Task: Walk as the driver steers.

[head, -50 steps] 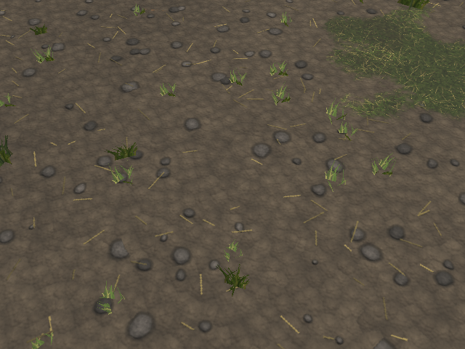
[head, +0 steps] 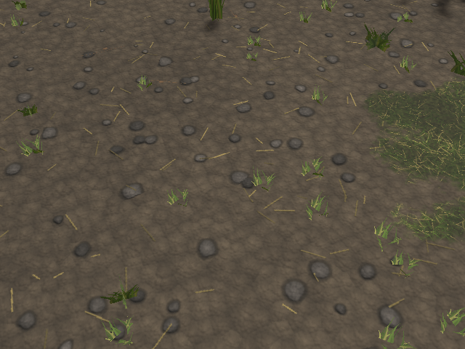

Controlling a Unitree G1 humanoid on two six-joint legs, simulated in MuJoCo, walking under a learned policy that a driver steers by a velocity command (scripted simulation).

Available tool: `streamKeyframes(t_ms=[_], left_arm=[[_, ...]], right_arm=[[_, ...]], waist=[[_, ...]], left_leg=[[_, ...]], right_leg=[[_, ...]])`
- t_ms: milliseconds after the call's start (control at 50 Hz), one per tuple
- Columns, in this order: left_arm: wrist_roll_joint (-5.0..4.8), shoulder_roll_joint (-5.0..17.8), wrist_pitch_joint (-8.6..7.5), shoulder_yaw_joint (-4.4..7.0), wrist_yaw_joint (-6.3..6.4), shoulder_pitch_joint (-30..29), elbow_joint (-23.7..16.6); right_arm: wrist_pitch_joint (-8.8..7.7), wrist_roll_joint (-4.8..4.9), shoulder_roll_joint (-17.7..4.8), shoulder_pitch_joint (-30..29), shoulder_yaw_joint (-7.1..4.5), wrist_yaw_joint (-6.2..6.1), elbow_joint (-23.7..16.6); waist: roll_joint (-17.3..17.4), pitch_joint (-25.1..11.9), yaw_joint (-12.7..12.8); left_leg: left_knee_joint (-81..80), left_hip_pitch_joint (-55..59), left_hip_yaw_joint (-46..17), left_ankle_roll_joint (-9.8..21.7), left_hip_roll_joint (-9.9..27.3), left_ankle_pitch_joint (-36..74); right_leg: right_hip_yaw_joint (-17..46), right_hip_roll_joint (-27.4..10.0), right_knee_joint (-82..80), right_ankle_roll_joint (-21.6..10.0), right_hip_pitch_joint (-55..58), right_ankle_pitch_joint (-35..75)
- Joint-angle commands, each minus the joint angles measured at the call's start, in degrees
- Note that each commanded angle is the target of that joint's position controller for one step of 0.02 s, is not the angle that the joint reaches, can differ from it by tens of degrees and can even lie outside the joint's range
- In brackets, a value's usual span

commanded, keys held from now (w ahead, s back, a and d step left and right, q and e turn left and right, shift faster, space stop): w+e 1.00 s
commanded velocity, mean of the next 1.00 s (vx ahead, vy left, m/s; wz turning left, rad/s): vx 0.50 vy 0.00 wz -0.57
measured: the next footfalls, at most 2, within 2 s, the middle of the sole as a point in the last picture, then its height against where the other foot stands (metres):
left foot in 0.24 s outside the picture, level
right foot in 0.78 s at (318, 341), level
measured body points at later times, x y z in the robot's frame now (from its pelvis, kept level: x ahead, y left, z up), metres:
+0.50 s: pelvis +0.27 +0.04 +0.00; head +0.30 +0.05 +0.45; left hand +0.47 +0.27 -0.12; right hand +0.25 -0.24 -0.11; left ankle +0.28 +0.14 -0.74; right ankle +0.26 -0.09 -0.66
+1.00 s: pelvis +0.49 -0.11 +0.00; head +0.51 -0.14 +0.44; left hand +0.71 +0.08 -0.12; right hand +0.45 -0.39 -0.12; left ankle +0.61 +0.03 -0.66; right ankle +0.47 -0.14 -0.74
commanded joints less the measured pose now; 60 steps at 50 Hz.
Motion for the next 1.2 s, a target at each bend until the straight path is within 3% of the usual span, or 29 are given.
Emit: streamKeyframes(t_ms=[20, 140, 180, 220, 240, 260, 280, 300, 320, 340, 360, 400, 440, 560, 620, 680, 740, 760, 780, 800, 820, 840, 860, 880, 900, 940, 1000, 1080, 1200], left_arm=[[-0.20, 8.83, -0.62, 2.04, 0.32, 2.76, -3.30], [0.95, 9.75, -0.01, 2.37, 1.21, 6.70, -4.18], [1.19, 10.74, -0.04, 2.68, 1.65, 4.19, -5.44], [1.08, 11.86, -0.40, 2.93, 1.34, 0.50, -6.78], [0.40, 10.66, -0.92, 2.58, 0.71, 0.04, -7.16], [-1.13, 5.76, -1.34, 1.26, 0.47, 1.39, -9.39], [-1.20, 4.74, -0.90, 0.93, 0.56, 7.42, -10.79], [0.80, 8.46, 0.30, 1.32, 1.09, 5.98, -8.46], [1.37, 8.32, 0.55, 1.33, 0.45, 1.76, -8.55], [1.40, 7.10, 0.76, 1.15, -0.09, -0.10, -9.03], [2.09, 6.87, 1.34, 1.19, -0.66, -1.09, -9.38], [2.32, 6.28, 2.52, 1.05, -1.55, -1.25, -9.81], [2.22, 5.79, 3.01, 0.86, -2.13, -4.01, -11.24], [2.06, 4.18, 2.96, -0.24, -3.32, -14.95, -15.34], [2.15, 3.24, 2.62, -1.05, -4.08, -20.82, -17.50], [2.49, 3.68, 2.58, -1.15, -4.18, -23.67, -19.01], [3.02, 5.14, 2.50, -0.35, -3.23, -18.96, -18.30], [3.20, 6.26, 2.05, 0.37, -2.71, -12.54, -16.53], [3.72, 8.45, 1.60, 1.60, -1.85, -2.68, -13.34], [3.80, 15.15, 1.69, 3.44, -0.92, 0.98, -13.12], [1.57, 18.36, 2.21, 4.23, -0.56, 0.88, -14.78], [0.87, 16.92, 2.60, 4.07, -0.06, 0.79, -13.55], [0.57, 13.86, 2.45, 3.25, 0.41, -1.52, -12.64], [0.60, 11.25, 2.11, 2.47, 0.61, -3.94, -12.52], [0.28, 9.87, 1.73, 1.95, 0.77, -6.05, -12.69], [0.20, 8.90, 0.69, 1.48, 0.43, -7.06, -13.09], [0.34, 10.45, -0.01, 1.99, 0.21, -4.03, -11.89], [0.22, 10.45, -0.06, 2.08, 0.28, 0.99, -10.50], [0.86, 11.73, 0.00, 2.42, 1.11, 5.69, -9.50]], right_arm=[[0.00, 0.29, -3.88, -4.30, -0.64, 0.17, -4.73], [-0.92, 1.06, -4.38, -12.87, 0.05, 0.45, -8.70], [-1.49, 1.26, -5.78, -10.20, -0.23, 0.29, -8.64], [-2.24, 1.40, -8.18, -0.19, -1.22, -0.56, -5.83], [-3.06, 0.70, -10.63, 7.09, -2.08, -1.37, -4.42], [-3.09, -0.80, -15.41, 15.39, -3.19, -2.50, -4.57], [-1.99, -0.73, -18.42, 13.21, -4.11, -2.23, -4.44], [-1.34, 0.09, -12.39, 9.83, -3.27, -1.90, -5.00], [-1.32, 0.65, -7.64, 6.91, -2.13, -1.64, -5.52], [-1.42, 0.50, -6.09, 5.31, -1.62, -1.48, -5.34], [-1.76, 0.62, -5.83, 5.98, -1.48, -1.61, -4.64], [-2.78, 1.28, -6.18, 7.63, -1.65, -1.33, -3.35], [-3.59, 1.83, -6.72, 8.95, -1.99, -1.00, -2.53], [-3.42, 1.72, -7.18, 11.88, -2.44, -0.79, -0.33], [-3.21, 1.80, -8.36, 13.72, -2.79, -1.02, 0.68], [-2.40, 1.69, -9.59, 16.10, -3.15, -1.47, 2.08], [-1.12, 1.47, -12.10, 16.88, -3.59, -2.03, 3.04], [-0.59, 1.61, -12.75, 16.81, -3.66, -2.12, 2.99], [-0.35, 1.65, -12.49, 16.03, -3.49, -2.09, 2.11], [-0.63, 2.24, -6.76, 17.87, -2.09, -1.27, -1.61], [-1.01, 1.51, -7.98, 13.89, -2.49, -0.75, -4.80], [-1.22, 1.25, -9.26, 7.50, -2.70, -0.54, -6.27], [-1.84, 1.81, -7.86, 7.47, -2.00, -0.46, -6.24], [-1.84, 1.59, -7.57, 8.72, -1.95, -0.55, -5.25], [-0.99, 0.60, -7.57, 10.01, -1.96, -0.54, -5.00], [0.91, -0.35, -7.20, 12.08, -1.97, -0.11, -4.35], [1.80, -0.09, -5.97, 8.01, -1.76, 0.21, -5.67], [1.68, 0.12, -5.83, -1.66, -1.55, 0.27, -8.46], [0.38, 0.95, -6.04, -10.65, -0.89, 0.78, -11.79]], waist=[[-5.06, 0.23, 0.81], [-6.22, -0.76, 3.83], [-6.97, -1.32, 1.59], [-6.41, -5.09, -3.35], [-2.65, -9.97, -6.96], [5.16, -19.17, -9.15], [16.79, -21.40, -4.29], [6.20, -13.41, -3.08], [0.32, -6.78, -3.35], [0.29, -3.85, -2.49], [2.82, -2.42, -2.16], [4.81, -2.47, -1.38], [4.14, -2.46, -1.15], [3.11, 0.33, -2.72], [3.21, 1.73, -4.31], [3.00, 2.39, -5.04], [4.53, -1.83, -2.31], [4.07, -5.80, 0.49], [1.02, -11.45, 5.08], [-10.33, -18.43, 4.22], [-12.48, -22.23, 4.25], [-5.47, -15.03, 5.22], [-3.95, -8.09, 2.67], [-1.81, -4.23, -0.29], [-2.43, -2.91, -2.58], [-3.42, -4.27, -4.22], [-3.59, -2.95, -3.35], [-4.97, -0.37, 0.19], [-5.68, -0.03, 3.32]], left_leg=[[-7.29, -0.24, 3.17, -1.61, -2.04, 6.99], [-17.57, -0.34, 2.57, -0.67, -5.19, 6.58], [-22.12, 6.23, 1.51, 0.60, -6.08, 3.88], [-26.87, 21.65, 2.33, 2.60, -8.39, 1.01], [-29.39, 33.56, -1.22, 4.69, -3.99, 1.06], [-31.11, 48.16, -16.85, 8.11, 11.13, -10.48], [-37.13, 52.91, -39.97, 13.62, 20.23, -11.18], [-36.58, 45.94, -36.66, 13.47, 18.21, -17.55], [-37.93, 38.40, -27.06, 12.19, 14.79, -14.75], [-39.77, 33.83, -19.49, 10.81, 11.88, -8.16], [-40.74, 31.39, -14.27, 10.04, 9.97, -2.47], [-41.81, 29.69, -8.00, 9.69, 8.24, 6.51], [-42.93, 30.63, -4.10, 10.40, 8.56, 11.73], [-44.55, 32.47, 6.85, 10.05, 6.73, 16.87], [-44.38, 33.63, 10.35, 9.25, 7.26, 17.92], [-41.52, 38.62, 12.78, 8.36, 8.74, 24.44], [-27.95, 42.26, 16.14, 7.28, 9.21, 49.64], [-18.03, 40.86, 16.93, 6.98, 8.96, 51.45], [-3.85, 32.74, 17.93, 5.38, 7.74, 41.83], [15.80, 11.06, 17.88, 2.51, 2.43, 5.12], [28.59, -2.87, 8.26, 0.38, -7.13, -22.41], [28.88, -8.56, 2.11, 0.91, -3.62, -16.57], [24.20, -7.50, 2.44, 1.23, -1.32, -11.72], [18.37, -3.51, 2.32, 1.25, 0.43, -10.24], [15.33, 0.40, 2.06, 0.67, 1.10, -10.27], [12.68, 4.53, 2.73, -0.32, 0.84, -9.76], [6.79, 2.10, 3.52, -1.36, 0.41, -4.46], [-3.97, -3.19, 2.87, -1.82, -0.46, 3.89], [-16.13, -1.25, 2.50, -0.50, -4.27, 6.37]], right_leg=[[12.80, -13.28, -6.55, -5.64, -1.37, 15.11], [16.91, -14.82, -0.10, -5.05, 7.71, 23.44], [18.70, -15.50, 2.52, -3.44, 6.87, 24.83], [18.50, -13.40, 10.81, -1.05, 2.85, 30.32], [15.53, -9.69, 21.94, 0.43, -1.71, 26.39], [9.23, -5.35, 38.35, 2.12, -11.61, 7.60], [3.87, 0.19, 48.36, 2.75, -25.44, -23.63], [3.87, -5.65, 53.42, 2.37, -29.62, -18.78], [3.31, -7.32, 52.25, 2.79, -29.02, -13.46], [2.64, -8.93, 50.09, 3.37, -27.78, -10.64], [2.02, -10.06, 48.86, 3.94, -27.06, -9.70], [1.00, -10.53, 48.83, 4.69, -26.09, -7.92], [0.75, -11.09, 48.66, 5.16, -28.88, -5.21], [-2.19, -11.96, 36.56, 6.15, -33.22, 6.04], [-5.56, -11.85, 26.58, 4.89, -29.92, 8.84], [-8.51, -10.61, 20.76, 2.63, -27.92, 4.18], [-11.73, -5.07, 17.54, -0.94, -18.68, -5.05], [-11.61, -2.76, 14.94, -2.54, -10.96, -5.86], [-8.08, -3.42, 11.28, -4.65, 3.31, -4.22], [16.03, -20.02, 9.55, -10.29, 22.33, -12.07], [42.33, -29.41, 0.69, -15.92, 27.27, -4.49], [32.83, -26.97, 0.17, -14.63, 23.80, 2.16], [25.05, -25.24, -0.05, -12.95, 15.48, 8.56], [19.55, -21.60, -0.97, -10.18, 8.09, 14.13], [16.19, -18.78, -1.84, -8.99, 2.78, 17.48], [13.24, -16.24, -3.06, -8.89, -1.29, 20.92], [12.74, -14.54, -5.31, -8.68, -3.20, 16.88], [14.82, -14.02, -5.83, -7.30, 0.49, 13.10], [18.09, -15.24, -0.33, -5.97, 6.95, 21.64]])
Velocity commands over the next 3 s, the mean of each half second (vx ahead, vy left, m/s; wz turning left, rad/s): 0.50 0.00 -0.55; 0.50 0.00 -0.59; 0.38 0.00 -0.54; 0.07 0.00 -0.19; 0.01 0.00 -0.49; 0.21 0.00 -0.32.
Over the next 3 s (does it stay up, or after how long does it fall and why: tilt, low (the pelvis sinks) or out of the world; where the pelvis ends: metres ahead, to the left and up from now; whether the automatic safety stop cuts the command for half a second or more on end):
stays up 0.74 -0.32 0.00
